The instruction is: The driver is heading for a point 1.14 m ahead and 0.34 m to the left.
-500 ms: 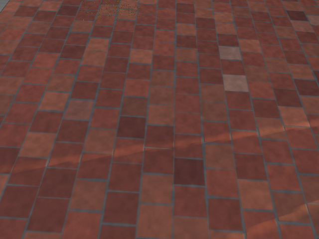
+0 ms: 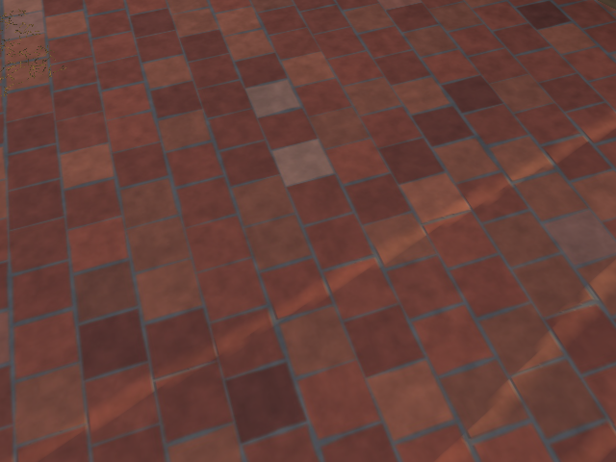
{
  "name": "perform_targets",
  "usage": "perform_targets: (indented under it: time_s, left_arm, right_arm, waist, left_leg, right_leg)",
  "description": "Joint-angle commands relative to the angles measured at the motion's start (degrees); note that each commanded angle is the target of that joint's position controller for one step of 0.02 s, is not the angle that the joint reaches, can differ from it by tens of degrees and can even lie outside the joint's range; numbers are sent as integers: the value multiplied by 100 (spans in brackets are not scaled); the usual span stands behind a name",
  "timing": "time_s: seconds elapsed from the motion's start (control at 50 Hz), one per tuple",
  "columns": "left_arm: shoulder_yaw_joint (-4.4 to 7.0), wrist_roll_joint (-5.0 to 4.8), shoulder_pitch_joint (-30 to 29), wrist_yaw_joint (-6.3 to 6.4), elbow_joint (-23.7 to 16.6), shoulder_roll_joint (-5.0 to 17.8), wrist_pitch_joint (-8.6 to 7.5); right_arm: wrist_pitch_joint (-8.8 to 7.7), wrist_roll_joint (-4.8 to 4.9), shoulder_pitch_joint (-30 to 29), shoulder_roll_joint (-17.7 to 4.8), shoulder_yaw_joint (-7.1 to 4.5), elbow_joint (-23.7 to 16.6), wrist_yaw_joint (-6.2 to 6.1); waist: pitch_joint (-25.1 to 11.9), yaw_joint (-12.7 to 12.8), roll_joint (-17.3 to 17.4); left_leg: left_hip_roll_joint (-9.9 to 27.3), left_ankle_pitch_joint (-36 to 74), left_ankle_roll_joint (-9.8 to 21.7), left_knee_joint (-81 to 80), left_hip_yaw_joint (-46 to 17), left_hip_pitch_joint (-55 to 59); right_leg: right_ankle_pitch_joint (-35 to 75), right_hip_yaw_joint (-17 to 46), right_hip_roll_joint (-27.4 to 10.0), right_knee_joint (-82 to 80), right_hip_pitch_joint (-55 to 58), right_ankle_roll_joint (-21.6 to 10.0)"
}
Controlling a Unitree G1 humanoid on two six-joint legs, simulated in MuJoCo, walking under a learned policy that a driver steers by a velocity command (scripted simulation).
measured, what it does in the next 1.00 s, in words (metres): walks ahead, turning left: left foot, then right foot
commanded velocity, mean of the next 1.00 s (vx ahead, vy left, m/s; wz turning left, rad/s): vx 0.07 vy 0.00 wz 0.34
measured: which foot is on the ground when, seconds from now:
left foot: up 0.00-0.34, down 0.36-0.84, up 0.86-1.00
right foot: down 0.00-0.38, up 0.40-0.82, down 0.84-1.00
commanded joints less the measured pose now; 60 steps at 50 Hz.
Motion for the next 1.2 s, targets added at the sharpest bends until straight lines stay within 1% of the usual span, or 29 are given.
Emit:
perform_targets:
  time_s: [0.02,0.14,0.2,0.24,0.3,0.34,0.36,0.38,0.4,0.42,0.44,0.46,0.48,0.52,0.58,0.66,0.72,0.78,0.82,0.84,0.86,0.88,0.9,0.92,0.94,0.98,1.06,1.14,1.2]
  left_arm:
    - [139,-38,188,28,-240,628,-182]
    - [-29,17,499,91,136,419,-240]
    - [-64,73,618,164,288,431,-234]
    - [-45,81,641,224,357,516,-189]
    - [8,37,600,313,404,642,-77]
    - [52,0,473,358,397,734,-22]
    - [83,-7,392,377,312,812,-34]
    - [44,10,373,361,38,618,-65]
    - [-29,26,519,306,-37,260,50]
    - [-58,157,583,282,95,311,132]
    - [-33,130,309,274,87,363,165]
    - [-4,107,148,278,55,437,183]
    - [13,130,78,271,-12,491,220]
    - [-24,136,239,234,32,369,295]
    - [-53,70,70,244,-55,311,331]
    - [-54,46,-257,281,-204,380,329]
    - [-64,2,-265,306,-259,405,256]
    - [-70,-58,47,341,-246,435,155]
    - [-61,-42,542,401,-136,441,67]
    - [27,42,538,454,-160,849,31]
    - [138,108,146,448,-368,1444,61]
    - [143,170,11,402,-371,1343,98]
    - [24,141,-142,371,-437,910,89]
    - [-42,105,-378,348,-466,661,82]
    - [-61,94,-504,351,-520,606,78]
    - [-57,101,-321,359,-536,600,74]
    - [41,86,375,351,-355,763,67]
    - [101,110,436,275,-281,864,56]
    - [130,118,330,184,-219,954,64]
  right_arm:
    - [166,-53,847,-518,-137,-76,10]
    - [221,42,218,-291,-47,-34,67]
    - [215,90,-85,-267,-16,-40,64]
    - [206,52,-179,-360,-42,-75,59]
    - [184,6,-55,-437,-86,-93,65]
    - [140,6,401,-442,-122,10,39]
    - [88,-4,827,-641,-184,67,11]
    - [57,2,1140,-1263,-343,20,-24]
    - [141,209,1169,-1307,-388,105,-31]
    - [181,294,961,-1119,-367,39,5]
    - [237,224,520,-909,-332,-59,-10]
    - [320,160,164,-706,-267,-126,-33]
    - [349,161,22,-662,-256,-168,-55]
    - [369,116,49,-764,-300,-173,-33]
    - [379,106,202,-957,-390,-151,-14]
    - [464,54,191,-1026,-451,-211,-2]
    - [504,22,80,-1067,-492,-262,29]
    - [533,32,-131,-1070,-514,-307,66]
    - [549,122,-388,-1005,-498,-352,59]
    - [528,168,-271,-730,-427,-408,41]
    - [485,216,-93,-449,-373,-527,17]
    - [476,-22,-156,-959,-487,-428,-15]
    - [483,-18,-110,-1039,-536,-347,11]
    - [521,-15,33,-975,-534,-226,48]
    - [575,-8,156,-928,-527,-165,101]
    - [634,39,152,-869,-484,-142,193]
    - [678,84,-400,-735,-388,-352,251]
    - [705,121,-600,-587,-289,-462,278]
    - [685,173,-537,-537,-226,-465,221]
  waist:
    - [-849,-183,-212]
    - [-692,77,-515]
    - [-603,248,-516]
    - [-520,288,-530]
    - [-439,246,-510]
    - [-590,-6,-368]
    - [-889,-250,-62]
    - [-1150,-235,781]
    - [-1683,-72,1465]
    - [-1387,14,540]
    - [-796,60,220]
    - [-438,199,-8]
    - [-388,249,103]
    - [-669,254,282]
    - [-810,123,398]
    - [-761,-46,618]
    - [-762,-65,691]
    - [-802,56,777]
    - [-759,370,649]
    - [-692,258,-78]
    - [-608,77,-1384]
    - [-452,116,-1007]
    - [-398,-30,-670]
    - [-287,-165,-523]
    - [-356,-226,-723]
    - [-444,-76,-892]
    - [-553,337,-926]
    - [-614,407,-1037]
    - [-693,364,-1197]
  left_leg:
    - [-1,251,-74,-269,-40,-287]
    - [-105,1452,118,-1844,81,-185]
    - [-253,1689,249,-2529,46,-20]
    - [-387,1384,331,-2757,77,-2]
    - [-568,604,531,-3158,198,102]
    - [-708,833,751,-3959,195,680]
    - [-363,2654,990,-4339,-385,1513]
    - [965,6011,1642,-4290,-2057,2450]
    - [1701,7054,2578,-4557,-3266,2788]
    - [1589,5987,2537,-4689,-2849,2395]
    - [1220,4860,2346,-4877,-2448,1836]
    - [839,3886,2027,-5072,-2130,1424]
    - [570,3465,1824,-5159,-1939,1285]
    - [291,3330,1670,-5133,-1744,1322]
    - [225,2605,1580,-5167,-1936,1505]
    - [179,1289,1499,-5270,-2397,1450]
    - [158,1299,1433,-5186,-2693,1383]
    - [110,1710,1272,-5030,-3016,1320]
    - [-187,1245,871,-4770,-2956,867]
    - [-656,178,512,-4155,-2496,350]
    - [-1671,-797,226,-2873,-1099,-591]
    - [-1309,-1058,156,-1640,-785,-487]
    - [-1162,-819,156,-1074,-833,-245]
    - [-1108,-489,132,-669,-776,-186]
    - [-1098,-243,96,-365,-697,-262]
    - [-1050,-174,-45,-180,-499,-478]
    - [-876,-277,-210,-851,-342,-763]
    - [-757,-528,-113,-1825,-149,-95]
    - [-831,-616,70,-2633,94,668]
  right_leg:
    - [4953,1145,-1562,-897,912,-796]
    - [4891,386,-1367,-1143,1082,-184]
    - [4789,193,-1524,-1118,1369,-113]
    - [4834,175,-1673,-904,1617,-164]
    - [5148,263,-1873,-282,1924,-266]
    - [5148,177,-1743,658,1906,-139]
    - [4269,-36,-1440,1609,1403,85]
    - [1014,-467,-566,3308,119,394]
    - [-2570,45,164,4313,-788,550]
    - [-2472,504,-267,4632,-895,620]
    - [-2136,514,-396,4599,-1104,679]
    - [-1818,492,-535,4198,-1170,733]
    - [-1570,457,-605,3862,-1116,799]
    - [-1328,327,-496,3570,-925,917]
    - [-1281,341,-514,2882,-987,1008]
    - [-1208,431,-512,2216,-935,1004]
    - [-1283,451,-409,1733,-639,926]
    - [-1326,467,-263,891,-66,755]
    - [-635,461,-297,-613,852,610]
    - [-999,1332,-1176,-1420,1215,406]
    - [-1078,3050,-2691,-1875,1361,-172]
    - [-245,2965,-2974,-1658,578,-630]
    - [366,2513,-2688,-1502,351,-652]
    - [743,1846,-2274,-1373,275,-480]
    - [1005,1387,-1970,-1268,487,-327]
    - [1877,917,-1807,-1057,923,-319]
    - [2507,803,-2070,-823,1856,-490]
    - [2590,602,-2189,-694,1692,-531]
    - [2827,491,-2183,-506,1343,-519]
Keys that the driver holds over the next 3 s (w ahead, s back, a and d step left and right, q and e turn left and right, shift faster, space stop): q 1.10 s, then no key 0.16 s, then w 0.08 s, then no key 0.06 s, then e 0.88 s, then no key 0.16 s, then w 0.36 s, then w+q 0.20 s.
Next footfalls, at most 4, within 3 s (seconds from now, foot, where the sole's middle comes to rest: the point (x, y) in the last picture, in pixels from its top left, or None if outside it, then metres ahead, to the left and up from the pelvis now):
0.36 left None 0.22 0.10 -0.77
0.84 right None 0.23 -0.09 -0.77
1.30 left None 0.11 0.08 -0.77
1.74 right None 0.26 -0.04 -0.77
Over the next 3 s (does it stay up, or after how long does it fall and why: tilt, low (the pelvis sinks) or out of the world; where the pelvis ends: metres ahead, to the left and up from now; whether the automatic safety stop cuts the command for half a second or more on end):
stays up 0.31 0.02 0.01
